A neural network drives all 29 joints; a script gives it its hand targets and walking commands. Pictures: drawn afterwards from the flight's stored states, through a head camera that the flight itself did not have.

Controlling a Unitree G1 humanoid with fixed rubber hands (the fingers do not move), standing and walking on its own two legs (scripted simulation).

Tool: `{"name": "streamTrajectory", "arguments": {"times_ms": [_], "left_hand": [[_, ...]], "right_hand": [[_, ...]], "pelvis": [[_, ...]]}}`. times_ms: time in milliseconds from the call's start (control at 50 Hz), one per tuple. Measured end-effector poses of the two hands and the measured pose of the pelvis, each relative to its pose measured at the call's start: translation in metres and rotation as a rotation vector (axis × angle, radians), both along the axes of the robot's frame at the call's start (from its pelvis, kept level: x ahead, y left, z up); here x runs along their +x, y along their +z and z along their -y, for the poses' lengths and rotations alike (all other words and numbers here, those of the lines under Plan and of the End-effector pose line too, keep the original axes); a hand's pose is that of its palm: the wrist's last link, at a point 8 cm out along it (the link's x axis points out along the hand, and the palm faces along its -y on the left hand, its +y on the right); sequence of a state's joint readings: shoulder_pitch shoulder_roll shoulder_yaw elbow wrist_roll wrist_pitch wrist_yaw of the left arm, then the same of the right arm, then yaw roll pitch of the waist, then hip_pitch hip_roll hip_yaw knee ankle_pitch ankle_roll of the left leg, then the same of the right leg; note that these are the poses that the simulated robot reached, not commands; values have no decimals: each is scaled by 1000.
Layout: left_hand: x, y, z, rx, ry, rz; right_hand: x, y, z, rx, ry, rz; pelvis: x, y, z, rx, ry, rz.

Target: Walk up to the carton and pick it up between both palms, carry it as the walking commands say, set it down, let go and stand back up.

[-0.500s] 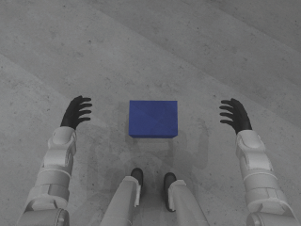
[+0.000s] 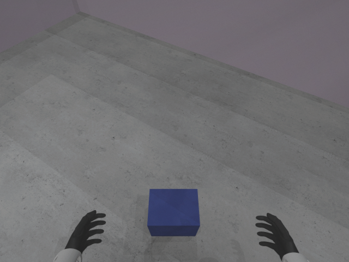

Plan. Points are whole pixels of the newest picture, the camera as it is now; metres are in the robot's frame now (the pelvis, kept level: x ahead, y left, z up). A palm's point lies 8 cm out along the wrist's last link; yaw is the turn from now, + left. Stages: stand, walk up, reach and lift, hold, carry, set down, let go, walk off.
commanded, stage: let go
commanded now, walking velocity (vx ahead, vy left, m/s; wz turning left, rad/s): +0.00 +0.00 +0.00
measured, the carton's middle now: (173, 213) +0.39 +0.02 -0.66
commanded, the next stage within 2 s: stand in 0.34 s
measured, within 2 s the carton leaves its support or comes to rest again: neither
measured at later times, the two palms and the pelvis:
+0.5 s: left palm (60, 252) +0.15 +0.27 -0.08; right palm (301, 260) +0.14 -0.27 -0.08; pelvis +0.00 +0.00 +0.00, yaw +0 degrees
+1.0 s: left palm (49, 258) +0.13 +0.30 -0.09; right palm out of the picture +0.13 -0.29 -0.08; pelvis +0.01 +0.01 +0.00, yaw -1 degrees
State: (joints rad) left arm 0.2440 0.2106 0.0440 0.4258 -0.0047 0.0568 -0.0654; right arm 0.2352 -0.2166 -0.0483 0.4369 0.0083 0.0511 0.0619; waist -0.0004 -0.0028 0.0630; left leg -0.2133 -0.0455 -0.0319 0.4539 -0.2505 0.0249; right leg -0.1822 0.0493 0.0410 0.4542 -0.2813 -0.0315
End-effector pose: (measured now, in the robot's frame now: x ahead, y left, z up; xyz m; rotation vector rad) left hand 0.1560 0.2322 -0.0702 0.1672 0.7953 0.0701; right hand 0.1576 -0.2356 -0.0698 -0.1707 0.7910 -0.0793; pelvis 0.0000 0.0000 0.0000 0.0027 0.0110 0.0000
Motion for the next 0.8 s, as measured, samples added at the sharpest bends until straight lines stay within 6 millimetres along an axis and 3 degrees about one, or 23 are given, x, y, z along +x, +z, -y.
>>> {"name": "streamTrajectory", "arguments": {"times_ms": [340,580,800], "left_hand": [[1,3,4,12,-19,-8],[-15,-10,-53,180,42,-80],[-17,-19,-61,196,39,-144]], "right_hand": [[-4,3,-1,-7,8,-11],[-17,-8,45,-188,-37,-102],[-12,-10,52,-217,-46,-134]], "pelvis": [[-5,-3,1,3,1,121],[4,-2,-1,-8,-6,24],[14,0,-5,-6,-11,20]]}}
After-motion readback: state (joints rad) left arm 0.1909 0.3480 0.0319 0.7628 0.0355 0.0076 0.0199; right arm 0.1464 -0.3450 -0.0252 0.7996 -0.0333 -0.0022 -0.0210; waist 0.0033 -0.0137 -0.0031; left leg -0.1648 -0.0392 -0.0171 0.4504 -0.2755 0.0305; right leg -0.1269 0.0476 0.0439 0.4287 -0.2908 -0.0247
